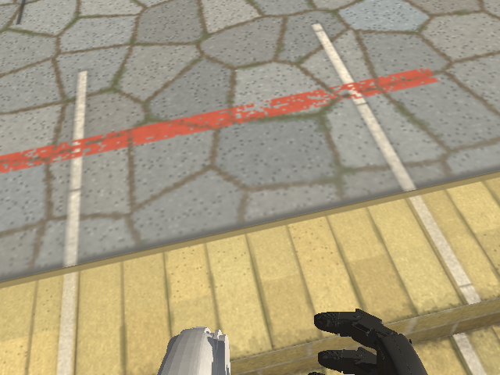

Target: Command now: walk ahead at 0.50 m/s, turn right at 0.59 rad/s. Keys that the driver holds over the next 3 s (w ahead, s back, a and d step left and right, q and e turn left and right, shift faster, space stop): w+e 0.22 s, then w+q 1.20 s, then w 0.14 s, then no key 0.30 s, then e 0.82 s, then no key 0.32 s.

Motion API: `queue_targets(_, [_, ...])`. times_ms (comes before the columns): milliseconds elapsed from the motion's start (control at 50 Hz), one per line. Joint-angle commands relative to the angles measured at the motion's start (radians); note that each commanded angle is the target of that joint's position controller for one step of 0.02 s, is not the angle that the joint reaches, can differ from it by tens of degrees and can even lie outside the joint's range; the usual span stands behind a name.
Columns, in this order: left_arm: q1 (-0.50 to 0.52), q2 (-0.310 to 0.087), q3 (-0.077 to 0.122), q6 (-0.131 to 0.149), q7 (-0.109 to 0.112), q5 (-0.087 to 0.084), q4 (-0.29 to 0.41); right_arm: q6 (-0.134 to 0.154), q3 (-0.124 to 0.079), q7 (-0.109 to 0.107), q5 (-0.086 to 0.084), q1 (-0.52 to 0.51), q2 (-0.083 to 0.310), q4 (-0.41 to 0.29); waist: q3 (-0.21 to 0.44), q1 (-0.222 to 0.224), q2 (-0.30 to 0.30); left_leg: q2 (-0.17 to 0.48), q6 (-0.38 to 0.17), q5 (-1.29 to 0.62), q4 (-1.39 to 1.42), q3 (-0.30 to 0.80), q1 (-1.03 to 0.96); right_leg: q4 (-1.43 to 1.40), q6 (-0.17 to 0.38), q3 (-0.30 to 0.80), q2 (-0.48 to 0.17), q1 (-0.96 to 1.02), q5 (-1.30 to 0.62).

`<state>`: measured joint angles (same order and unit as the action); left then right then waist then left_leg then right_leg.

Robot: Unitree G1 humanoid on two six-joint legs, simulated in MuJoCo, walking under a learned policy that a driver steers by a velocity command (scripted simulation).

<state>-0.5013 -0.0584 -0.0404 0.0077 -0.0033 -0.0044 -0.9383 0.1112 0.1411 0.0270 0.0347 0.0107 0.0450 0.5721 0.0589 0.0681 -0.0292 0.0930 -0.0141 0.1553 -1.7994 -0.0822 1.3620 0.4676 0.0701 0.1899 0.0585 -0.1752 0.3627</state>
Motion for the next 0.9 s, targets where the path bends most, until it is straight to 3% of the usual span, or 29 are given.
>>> queue_targets(20, [-0.01, -0.209, 0.061, 0.002, 0.05, -0.023, 0.06, 0.035, -0.027, -0.005, -0.01, -0.31, 0.067, -0.206, -0.006, -0.046, 0.178, -0.015, 0.004, 0.121, 0.458, -0.1, -0.396, -0.407, 0.182, 0.187, -0.206, -0.093, -0.442])
queue_targets(40, [0.025, -0.221, 0.061, 0.005, 0.053, -0.003, 0.066, 0.031, -0.062, -0.014, -0.02, -0.165, 0.105, -0.164, 0.095, -0.123, 0.234, -0.097, -0.021, 0.139, 0.531, -0.144, -0.684, -0.335, 0.163, 0.134, -0.191, -0.081, -0.927])
queue_targets(60, [0.035, -0.284, 0.074, 0.015, 0.051, 0.002, 0.076, 0.031, -0.116, -0.026, -0.036, -0.004, 0.208, -0.126, 0.181, -0.196, 0.31, -0.15, -0.037, 0.22, 0.591, -0.122, -0.861, -0.21, 0.137, 0.126, -0.19, 0.022, -1.379])
queue_targets(80, [0.104, -0.344, 0.091, 0.023, 0.051, -0.003, 0.078, 0.023, -0.158, -0.028, -0.041, 0.152, 0.301, -0.092, 0.247, -0.299, 0.324, -0.134, -0.071, 0.261, 0.737, -0.009, -0.953, 0.004, 0.102, 0.092, -0.195, 0.156, -1.675])
queue_targets(100, [0.209, -0.335, 0.097, 0.045, 0.049, 0.007, 0.119, 0.017, -0.192, -0.032, -0.032, 0.35, 0.381, -0.047, 0.349, -0.382, 0.273, -0.026, -0.132, 0.329, 0.877, 0.239, -1.209, 0.275, 0.094, 0.114, -0.168, 0.049, -1.579])
queue_targets(120, [0.202, -0.185, 0.078, 0.074, 0.023, 0.003, 0.187, 0.011, -0.212, -0.032, 0.02, 0.469, 0.455, 0.028, 0.481, -0.295, -0.279, 0.202, -0.239, 0.3, 1.222, 0.712, -1.547, 0.65, 0.061, 0.059, 0.013, -0.304, -0.812])
queue_targets(140, [0.158, -0.136, 0.064, 0.094, -0.017, 0.033, 0.189, -0.01, -0.204, -0.066, 0.042, 0.424, 0.393, 0.033, 0.503, -0.263, -0.461, 0.355, -0.34, 0.318, 1.507, 1.227, -1.556, 1.116, 0.015, 0.156, 0.143, -0.52, -0.21])
queue_targets(160, [0.221, -0.15, 0.076, 0.089, -0.05, 0.023, 0.229, -0.035, -0.186, -0.081, 0.006, 0.342, 0.292, 0.051, 0.3, -0.204, -0.279, 0.366, -0.291, 0.47, 1.506, 1.108, -1.371, 1.353, 0.012, 0.119, 0.078, -0.639, -0.189])
queue_targets(200, [0.33, -0.105, 0.044, 0.048, -0.062, 0.013, 0.329, -0.054, -0.133, -0.079, 0.007, 0.275, 0.08, 0.177, -0.05, -0.077, 0.001, 0.297, -0.188, 0.53, 1.398, 0.629, -0.963, 1.45, 0.049, -0.041, -0.028, -0.739, -0.225])
queue_targets(240, [0.198, -0.074, 0.03, 0.013, -0.057, -0.022, 0.281, -0.04, -0.12, -0.057, 0.022, 0.262, 0.019, 0.259, -0.111, 0.006, 0.018, 0.222, -0.125, 0.367, 1.402, 0.372, -0.819, 1.509, 0.073, -0.028, -0.056, -0.703, -0.22])
queue_targets(280, [0.203, -0.002, -0.005, 0.013, -0.046, -0.025, 0.288, -0.025, -0.135, -0.024, 0.002, 0.32, 0.066, 0.334, -0.149, 0.019, 0.02, 0.163, -0.11, 0.284, 1.438, 0.202, -0.844, 1.48, 0.09, -0.02, -0.053, -0.803, -0.257])
queue_targets(320, [0.242, -0.018, -0.017, 0.018, -0.042, -0.013, 0.295, -0.028, -0.144, 0.001, 0.003, 0.338, 0.113, 0.337, -0.145, 0.012, 0.055, 0.138, -0.132, 0.233, 1.446, 0.129, -0.863, 1.401, 0.057, -0.037, -0.048, -0.89, -0.327])
queue_targets(400, [0.384, -0.075, -0.021, 0.026, -0.03, 0.028, 0.333, -0.017, -0.139, -0.02, -0.005, 0.317, 0.191, 0.296, -0.049, -0.004, 0.015, 0.127, -0.194, 0.082, 1.513, 0.118, -0.909, 1.171, -0.055, -0.206, -0.129, -0.84, -0.469])
queue_targets(460, [0.517, -0.101, -0.019, 0.047, -0.023, 0.012, 0.349, -0.029, -0.151, -0.043, -0.019, 0.436, 0.217, 0.296, -0.016, -0.102, -0.027, 0.142, -0.196, 0.028, 1.547, 0.16, -1.094, 0.874, -0.073, -0.239, -0.176, -0.764, -0.501])
queue_targets(540, [0.682, -0.08, -0.017, 0.059, -0.042, -0.015, 0.363, -0.087, -0.171, -0.075, -0.021, 0.573, 0.251, 0.333, -0.094, -0.189, -0.103, 0.165, -0.222, -0.139, 1.653, 0.203, -1.329, 0.419, -0.092, -0.34, -0.087, -0.646, -0.138])
queue_targets(580, [0.644, -0.147, 0.018, 0.091, -0.05, -0.007, 0.349, -0.115, -0.167, -0.073, -0.015, 0.605, 0.24, 0.352, -0.049, -0.154, -0.119, 0.095, -0.176, -0.752, 1.457, 0.186, -1.531, 0.168, -0.068, -0.355, 0.018, -0.488, -0.096])
queue_targets(600, [0.526, -0.196, 0.048, 0.098, -0.045, -0.014, 0.326, -0.118, -0.184, -0.074, -0.026, 0.58, 0.307, 0.35, 0.024, -0.088, -0.203, 0.095, -0.154, -0.94, 1.312, 0.181, -1.561, -0.038, -0.055, -0.303, 0.006, -0.312, -0.205])
queue_targets(640, [0.208, -0.292, 0.101, 0.084, -0.022, -0.031, 0.223, -0.091, -0.19, -0.066, -0.04, 0.436, 0.295, 0.283, 0.169, 0.048, -0.21, 0.03, -0.096, -0.632, 0.985, 0.175, -1.255, -0.272, -0.035, -0.168, -0.128, 0.225, -0.492])
queue_targets(660, [0.099, -0.354, 0.116, 0.052, 0.003, -0.008, 0.163, -0.053, -0.173, -0.044, -0.002, 0.358, 0.174, 0.228, 0.211, 0.053, 0.088, -0.065, -0.06, 0.177, 0.632, 0.131, -0.713, -0.016, -0.026, -0.048, -0.328, 0.668, -1.189])
queue_targets(680, [0.009, -0.374, 0.12, 0.023, 0.02, 0.037, 0.155, -0.004, -0.166, -0.029, -0.03, 0.399, 0.104, 0.225, 0.319, 0.079, 0.27, -0.143, -0.035, 0.452, 0.201, 0.228, -0.378, 0.13, 0.146, 0.125, -0.541, 0.849, -1.581])
queue_targets(700, [-0.029, -0.317, 0.115, 0.006, 0.026, 0.066, 0.15, 0.008, -0.184, -0.02, -0.076, 0.334, 0.165, 0.202, 0.342, 0.122, 0.226, -0.128, -0.019, 0.458, -0.163, 0.262, -0.226, 0.046, 0.248, 0.151, -0.591, 0.784, -1.317])
queue_targets(720, [0.027, -0.24, 0.1, 0.002, 0.02, 0.069, 0.128, -0.005, -0.175, -0.018, -0.118, 0.187, 0.138, 0.133, 0.198, 0.096, 0.244, -0.093, -0.017, 0.472, -0.328, 0.195, -0.021, -0.056, 0.229, 0.114, -0.556, 0.716, -0.907])
queue_targets(740, [0.072, -0.154, 0.077, 0.003, 0.018, 0.054, 0.099, -0.039, -0.149, -0.026, -0.128, 0.074, 0.071, 0.076, 0.055, 0.066, 0.245, -0.069, -0.013, 0.497, -0.469, 0.158, 0.105, -0.138, 0.167, 0.06, -0.52, 0.606, -0.621])
queue_targets(760, [0.099, -0.093, 0.057, 0.014, 0.018, 0.041, 0.068, -0.064, -0.122, -0.025, -0.106, 0.059, 0.023, 0.03, -0.029, 0.014, 0.203, -0.051, -0.022, 0.494, -0.552, 0.189, 0.138, -0.187, 0.121, 0.003, -0.484, 0.481, -0.487])
queue_targets(800, [0.16, -0.076, 0.049, 0.015, 0.013, 0.026, 0.012, -0.087, -0.072, -0.004, -0.085, 0.039, -0.053, -0.066, -0.159, -0.103, 0.157, -0.022, -0.067, 0.398, -0.529, 0.198, 0.112, -0.274, 0.03, -0.128, -0.435, 0.169, -0.318])
queue_targets(820, [0.235, -0.086, 0.044, 0.009, 0.01, 0.024, 0.009, -0.091, -0.057, 0.006, -0.083, 0.049, -0.048, -0.101, -0.208, -0.164, 0.151, -0.008, -0.085, 0.36, -0.362, 0.187, 0.042, -0.34, -0.01, -0.226, -0.396, -0.001, -0.258])
queue_targets(860, [0.422, -0.226, 0.063, 0.014, 0.025, 0.033, 0.068, -0.079, -0.07, 0.017, -0.043, 0.08, 0.069, -0.143, -0.157, -0.267, 0.143, 0.013, -0.055, 0.192, 0.126, 0.08, -0.446, -0.487, -0.002, -0.437, -0.269, -0.358, -0.427])
queue_targets(880, [0.443, -0.27, 0.071, 0.039, 0.025, 0.045, 0.078, -0.081, -0.092, 0.013, -0.025, 0.142, 0.124, -0.103, -0.092, -0.294, 0.128, -0.06, -0.05, 0.096, 0.199, -0.052, -0.786, -0.5, 0.03, -0.505, -0.223, -0.499, -0.734])
queue_targets(900, [0.376, -0.382, 0.097, 0.069, 0.02, 0.026, 0.077, -0.076, -0.113, -0.001, -0.007, 0.169, 0.164, -0.087, 0.017, -0.291, 0.142, -0.105, -0.05, 0.147, 0.248, -0.103, -0.963, -0.446, 0.069, -0.464, -0.26, -0.412, -1.136])
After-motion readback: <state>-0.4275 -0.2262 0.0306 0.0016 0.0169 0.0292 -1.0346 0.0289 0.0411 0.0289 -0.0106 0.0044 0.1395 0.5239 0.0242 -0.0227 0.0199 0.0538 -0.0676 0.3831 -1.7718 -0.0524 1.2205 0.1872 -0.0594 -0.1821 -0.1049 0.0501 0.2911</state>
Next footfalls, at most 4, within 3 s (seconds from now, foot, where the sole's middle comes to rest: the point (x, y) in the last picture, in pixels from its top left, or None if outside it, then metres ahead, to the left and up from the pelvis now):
0.10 left None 0.28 0.13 -0.63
0.64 right None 0.39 -0.17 -0.63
0.98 left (263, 255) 0.67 0.09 -0.47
1.46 right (297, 151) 1.02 0.01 -0.47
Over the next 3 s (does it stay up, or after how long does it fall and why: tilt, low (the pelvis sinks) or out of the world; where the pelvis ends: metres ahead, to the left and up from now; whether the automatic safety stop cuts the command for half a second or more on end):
stays up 1.06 0.15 0.30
